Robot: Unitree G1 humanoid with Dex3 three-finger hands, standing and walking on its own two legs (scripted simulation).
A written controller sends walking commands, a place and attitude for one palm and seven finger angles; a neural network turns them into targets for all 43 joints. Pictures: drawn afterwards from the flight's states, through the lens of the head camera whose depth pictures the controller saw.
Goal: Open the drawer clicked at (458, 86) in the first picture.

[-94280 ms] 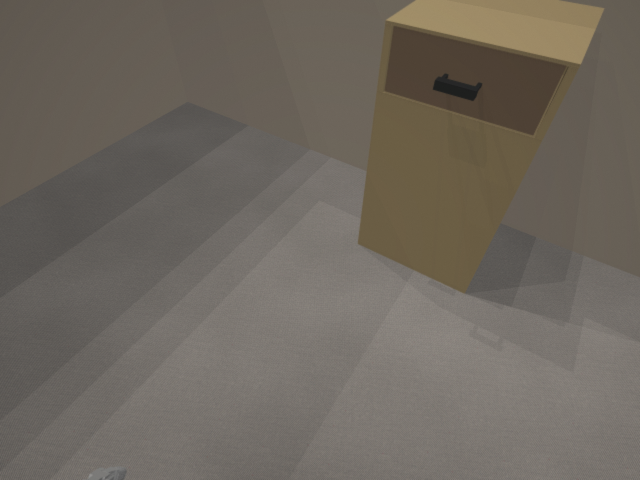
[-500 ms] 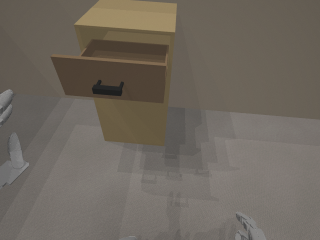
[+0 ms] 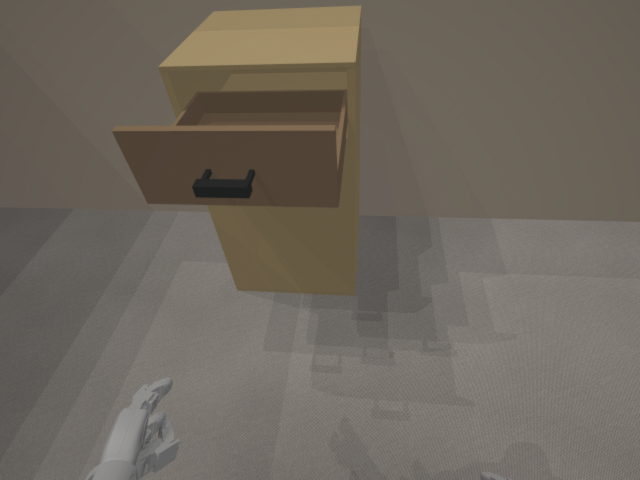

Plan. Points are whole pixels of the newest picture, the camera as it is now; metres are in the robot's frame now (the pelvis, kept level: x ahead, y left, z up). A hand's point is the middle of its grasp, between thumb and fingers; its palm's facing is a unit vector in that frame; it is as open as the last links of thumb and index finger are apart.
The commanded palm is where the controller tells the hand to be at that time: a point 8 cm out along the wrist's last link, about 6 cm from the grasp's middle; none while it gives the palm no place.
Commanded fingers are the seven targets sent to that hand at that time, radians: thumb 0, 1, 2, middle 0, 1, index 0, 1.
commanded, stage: let the arm hang, fingers relaxed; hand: left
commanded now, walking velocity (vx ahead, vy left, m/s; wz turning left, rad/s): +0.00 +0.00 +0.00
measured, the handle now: (225, 181) +0.64 +0.20 +0.04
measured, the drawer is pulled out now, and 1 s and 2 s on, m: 0.29 0.29 0.29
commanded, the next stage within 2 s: look to check the result in 0.92 s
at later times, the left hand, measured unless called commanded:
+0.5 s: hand out of the picture -0.03 +0.19 -0.15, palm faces +0.02 -0.97 -0.23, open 7.3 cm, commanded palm none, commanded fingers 0.00 0.90 0.90 -0.20 -0.30 -0.20 -0.30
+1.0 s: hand out of the picture +0.01 +0.18 -0.15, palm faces +0.01 -0.98 -0.20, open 7.3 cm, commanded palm none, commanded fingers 0.00 0.90 0.90 -0.20 -0.30 -0.20 -0.30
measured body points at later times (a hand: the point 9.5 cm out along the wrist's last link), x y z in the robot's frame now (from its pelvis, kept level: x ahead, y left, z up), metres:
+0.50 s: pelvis +0.01 +0.00 +0.02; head +0.02 -0.01 +0.47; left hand -0.03 +0.24 -0.13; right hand +0.00 -0.21 -0.14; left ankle +0.05 +0.13 -0.72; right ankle -0.03 -0.08 -0.72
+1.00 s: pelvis +0.00 +0.01 +0.02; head +0.01 +0.00 +0.47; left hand +0.01 +0.23 -0.13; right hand -0.03 -0.20 -0.14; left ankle +0.05 +0.13 -0.72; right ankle -0.03 -0.08 -0.72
